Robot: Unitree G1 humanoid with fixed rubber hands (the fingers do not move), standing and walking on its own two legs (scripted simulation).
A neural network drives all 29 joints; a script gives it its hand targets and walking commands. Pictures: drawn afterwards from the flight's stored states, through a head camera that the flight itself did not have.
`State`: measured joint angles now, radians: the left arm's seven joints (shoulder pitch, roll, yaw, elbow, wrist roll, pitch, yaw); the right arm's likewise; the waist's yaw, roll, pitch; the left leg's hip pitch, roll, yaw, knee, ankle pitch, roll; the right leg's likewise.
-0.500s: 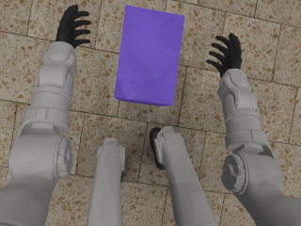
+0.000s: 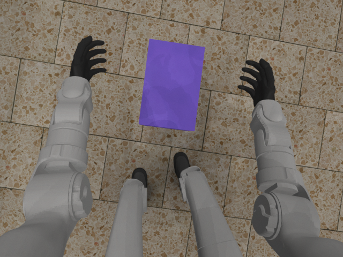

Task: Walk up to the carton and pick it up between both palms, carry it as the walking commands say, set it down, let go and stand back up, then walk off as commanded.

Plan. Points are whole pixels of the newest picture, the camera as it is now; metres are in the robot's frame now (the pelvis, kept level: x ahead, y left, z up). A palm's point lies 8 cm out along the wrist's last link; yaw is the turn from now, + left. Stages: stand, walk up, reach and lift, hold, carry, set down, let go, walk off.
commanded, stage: let go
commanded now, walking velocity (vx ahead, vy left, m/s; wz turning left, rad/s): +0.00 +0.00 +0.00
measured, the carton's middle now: (169, 92) +0.49 -0.08 -0.52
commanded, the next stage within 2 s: stand in 1.24 s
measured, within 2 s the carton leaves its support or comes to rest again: neither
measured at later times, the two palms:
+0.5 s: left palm (30, 143) +0.36 +0.18 -0.01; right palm (306, 164) +0.26 -0.25 -0.01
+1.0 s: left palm out of the picture +0.27 +0.25 +0.04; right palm (307, 185) +0.25 -0.21 +0.04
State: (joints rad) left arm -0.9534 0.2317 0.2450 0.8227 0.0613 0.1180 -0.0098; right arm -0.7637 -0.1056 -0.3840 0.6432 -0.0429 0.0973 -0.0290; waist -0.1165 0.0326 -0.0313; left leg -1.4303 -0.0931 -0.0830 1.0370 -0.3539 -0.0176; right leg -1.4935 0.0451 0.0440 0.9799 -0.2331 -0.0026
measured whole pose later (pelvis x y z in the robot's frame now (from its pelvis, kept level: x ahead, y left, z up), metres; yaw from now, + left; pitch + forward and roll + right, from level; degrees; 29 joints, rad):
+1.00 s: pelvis +0.10 +0.02 +0.11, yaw -2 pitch -2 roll -1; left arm 0.24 0.20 0.05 0.44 0.01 0.09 -0.04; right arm 0.23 -0.23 -0.03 0.43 0.03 0.10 0.08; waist -0.01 0.03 0.07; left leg -0.07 -0.05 -0.08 0.46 -0.34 0.04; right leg -0.15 0.04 0.08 0.43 -0.25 0.01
